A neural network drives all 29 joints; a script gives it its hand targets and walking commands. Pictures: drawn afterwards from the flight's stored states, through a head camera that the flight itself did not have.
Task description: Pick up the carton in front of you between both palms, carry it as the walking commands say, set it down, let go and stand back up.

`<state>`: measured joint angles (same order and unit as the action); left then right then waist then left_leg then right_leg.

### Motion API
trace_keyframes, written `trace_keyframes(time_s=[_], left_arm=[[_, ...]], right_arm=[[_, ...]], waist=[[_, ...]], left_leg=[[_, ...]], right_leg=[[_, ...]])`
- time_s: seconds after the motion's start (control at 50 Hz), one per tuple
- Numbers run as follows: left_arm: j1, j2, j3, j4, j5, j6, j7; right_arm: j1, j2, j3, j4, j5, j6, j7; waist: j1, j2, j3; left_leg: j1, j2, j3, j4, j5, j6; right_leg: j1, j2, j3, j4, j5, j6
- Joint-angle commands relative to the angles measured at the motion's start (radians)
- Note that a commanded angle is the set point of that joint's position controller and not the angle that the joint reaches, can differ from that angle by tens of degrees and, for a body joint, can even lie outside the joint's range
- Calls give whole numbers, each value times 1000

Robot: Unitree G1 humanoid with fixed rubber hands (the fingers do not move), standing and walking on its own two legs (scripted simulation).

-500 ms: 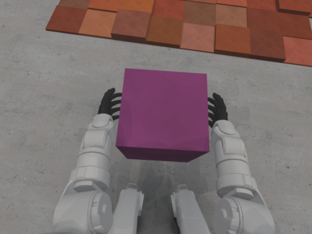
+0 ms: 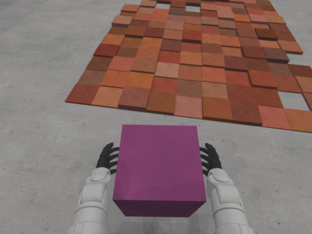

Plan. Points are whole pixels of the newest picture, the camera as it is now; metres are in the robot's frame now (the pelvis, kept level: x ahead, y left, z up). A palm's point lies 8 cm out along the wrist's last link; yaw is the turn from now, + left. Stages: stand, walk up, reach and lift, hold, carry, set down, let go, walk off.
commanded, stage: reach and lift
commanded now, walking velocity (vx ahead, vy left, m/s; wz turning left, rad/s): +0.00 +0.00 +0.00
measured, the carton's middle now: (158, 174) +0.32 +0.00 -0.09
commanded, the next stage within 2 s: hold in 1.18 s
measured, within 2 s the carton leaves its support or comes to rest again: neither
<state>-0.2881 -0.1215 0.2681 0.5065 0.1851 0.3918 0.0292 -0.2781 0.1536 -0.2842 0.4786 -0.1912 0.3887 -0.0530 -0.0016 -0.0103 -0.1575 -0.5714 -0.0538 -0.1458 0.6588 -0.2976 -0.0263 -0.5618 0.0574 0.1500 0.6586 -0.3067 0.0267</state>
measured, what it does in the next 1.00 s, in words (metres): stands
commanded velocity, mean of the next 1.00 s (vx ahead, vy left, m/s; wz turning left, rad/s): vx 0.00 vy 0.00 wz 0.00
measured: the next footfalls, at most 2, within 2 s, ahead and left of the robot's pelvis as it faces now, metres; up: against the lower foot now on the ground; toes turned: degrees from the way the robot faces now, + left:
none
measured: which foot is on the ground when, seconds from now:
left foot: down 0.00-1.00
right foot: down 0.00-1.00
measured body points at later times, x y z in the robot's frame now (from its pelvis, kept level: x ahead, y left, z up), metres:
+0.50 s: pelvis -0.02 +0.00 +0.02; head -0.03 +0.00 +0.47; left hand +0.29 +0.15 +0.03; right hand +0.29 -0.15 +0.03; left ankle +0.01 +0.13 -0.72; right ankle +0.01 -0.14 -0.72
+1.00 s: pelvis +0.00 +0.00 +0.03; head -0.02 +0.00 +0.48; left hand +0.30 +0.15 +0.04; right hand +0.30 -0.15 +0.04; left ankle +0.01 +0.13 -0.72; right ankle +0.01 -0.13 -0.72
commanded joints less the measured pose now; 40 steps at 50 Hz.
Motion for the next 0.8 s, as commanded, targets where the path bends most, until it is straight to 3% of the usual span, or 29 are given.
trace_keyframes(time_s=[0.0, 0.04, 0.06, 0.12, 0.14, 0.22, 0.24, 0.26, 0.3, 0.32, 0.36, 0.38, 0.4, 0.42, 0.44, 0.46, 0.48, 0.5, 0.52, 0.54, 0.56, 0.58, 0.6, 0.62, 0.66, 0.68, 0.72, 0.76, 0.78], left_arm=[[-446, -998, -597, -40, -148, 31, -233], [-427, -1001, -638, -89, -169, 72, -237], [-436, -1032, -636, -106, -180, 85, -239], [-399, -977, -633, -127, -160, 146, -244], [-349, -978, -624, -150, -161, 164, -252], [-445, -981, -542, -127, -133, 194, -259], [-441, -987, -547, -133, -125, 195, -260], [-478, -1013, -528, -148, -130, 198, -261], [-529, -1006, -510, -84, -140, 192, -274], [-575, -1023, -541, -99, -144, 189, -275], [-607, -1027, -525, -95, -156, 188, -282], [-615, -1036, -522, -89, -136, 189, -278], [-649, -1006, -529, -115, -131, 183, -279], [-635, -1035, -511, -87, -135, 186, -278], [-599, -1021, -522, -80, -131, 189, -274], [-661, -1025, -519, -81, -138, 186, -277], [-619, -1033, -506, -79, -140, 182, -278], [-631, -1029, -504, -81, -141, 179, -278], [-626, -1000, -497, -66, -123, 184, -278], [-620, -1012, -498, -67, -136, 184, -277], [-617, -1008, -515, -124, -127, 184, -274], [-614, -1019, -518, -102, -110, 199, -268], [-592, -1000, -513, -113, -122, 202, -272], [-590, -1021, -523, -131, -127, 199, -274], [-561, -1011, -557, -168, -150, 208, -271], [-496, -979, -533, -127, -130, 221, -274], [-523, -977, -550, -171, -158, 219, -275], [-454, -995, -578, -190, -159, 226, -272], [-512, -1000, -557, -213, -144, 225, -267]], right_arm=[[-425, 987, 608, 23, 152, 46, 253], [-383, 969, 622, -47, 148, 78, 259], [-449, 974, 646, -114, 182, 90, 261], [-364, 971, 599, -59, 147, 154, 273], [-340, 950, 622, -81, 149, 173, 275], [-413, 940, 541, -59, 118, 199, 295], [-437, 952, 554, -62, 131, 201, 298], [-490, 940, 547, -112, 128, 200, 303], [-549, 959, 543, -82, 133, 195, 307], [-549, 941, 512, -45, 111, 200, 308], [-583, 966, 552, -86, 122, 195, 305], [-576, 969, 530, -36, 106, 193, 310], [-582, 991, 516, -34, 114, 193, 308], [-594, 981, 533, -48, 119, 197, 302], [-602, 1001, 536, -39, 121, 199, 308], [-609, 995, 543, -56, 117, 187, 306], [-607, 980, 555, -71, 131, 190, 303], [-606, 966, 509, -31, 109, 196, 301], [-582, 995, 501, -21, 104, 199, 300], [-586, 983, 526, -46, 108, 193, 302], [-600, 992, 532, -42, 118, 194, 302], [-586, 977, 501, -21, 103, 203, 304], [-572, 993, 521, -72, 115, 200, 311], [-570, 976, 555, -99, 124, 210, 309], [-542, 986, 570, -107, 150, 214, 303], [-511, 954, 560, -127, 132, 225, 299], [-473, 948, 553, -116, 138, 228, 294], [-428, 966, 570, -137, 139, 231, 296], [-484, 955, 564, -160, 140, 226, 294]], waist=[[12, 27, -323], [-34, 16, -283], [-5, 30, -293], [-13, -12, -166], [13, 19, -117], [-13, 32, -35], [30, 23, -17], [3, 14, -36], [12, -5, -36], [-12, 10, -47], [-4, -20, -69], [13, 8, -83], [-25, -9, -89], [5, 15, -110], [20, -28, -95], [-16, 17, -81], [0, 17, -133], [-13, 13, -119], [5, -10, -116], [-14, -9, -139], [28, -18, -125], [10, 11, -102], [-2, 0, -94], [10, 24, -119], [21, -2, -176], [3, -9, -120], [-5, 8, -134], [7, 0, -125], [4, 34, -112]], left_leg=[[336, -52, 65, -143, 350, 6], [410, -45, 54, -181, 359, 6], [430, -44, 52, -191, 352, 6], [450, -37, 52, -247, 291, 7], [440, -42, 55, -269, 301, 5], [436, -35, 59, -295, 137, 11], [431, -41, 66, -293, 147, 16], [439, -39, 69, -282, 150, 11], [433, -31, 75, -290, 76, 29], [428, -20, 72, -293, 40, 22], [395, -23, 85, -277, 56, 23], [414, -35, 77, -285, 50, 19], [430, -34, 82, -268, 92, 23], [402, -33, 92, -262, 78, 24], [443, -18, 84, -272, 59, 32], [424, -41, 99, -265, 72, 19], [438, -35, 91, -266, 113, 20], [405, -29, 87, -269, 112, 22], [447, -39, 95, -279, 118, 28], [470, -41, 92, -281, 123, 23], [451, -39, 85, -266, 150, 19], [457, -44, 96, -272, 146, 12], [485, -34, 80, -288, 141, 22], [498, -46, 83, -287, 187, 15], [505, -49, 91, -292, 236, 9], [491, -46, 90, -309, 240, 14], [534, -42, 85, -304, 268, 15], [532, -37, 71, -316, 280, 11], [498, -46, 78, -299, 287, 6]], right_leg=[[301, 43, -52, -137, 394, -2], [323, 43, -72, -179, 375, -3], [366, 39, -60, -190, 362, -2], [375, 34, -79, -242, 295, -7], [411, 40, -84, -256, 306, -5], [379, 30, -81, -283, 152, -24], [387, 26, -83, -294, 153, -21], [388, 24, -83, -293, 149, -19], [391, 32, -83, -270, 97, -16], [379, 26, -82, -283, 56, -30], [429, 27, -84, -269, 85, -25], [427, 20, -75, -269, 85, -24], [406, 24, -79, -267, 122, -22], [465, 19, -73, -256, 115, -21], [416, 16, -79, -261, 69, -15], [402, 20, -81, -266, 101, -24], [423, 22, -82, -267, 129, -19], [444, 28, -80, -256, 141, -22], [420, 31, -79, -267, 150, -10], [420, 29, -79, -266, 157, -10], [441, 27, -88, -265, 150, -13], [433, 23, -79, -283, 142, -14], [397, 32, -86, -276, 146, -14], [409, 34, -86, -280, 194, -15], [497, 39, -95, -282, 254, -3], [467, 36, -91, -294, 267, -1], [472, 30, -80, -304, 283, -6], [481, 43, -87, -297, 276, -14], [506, 26, -70, -297, 309, -19]])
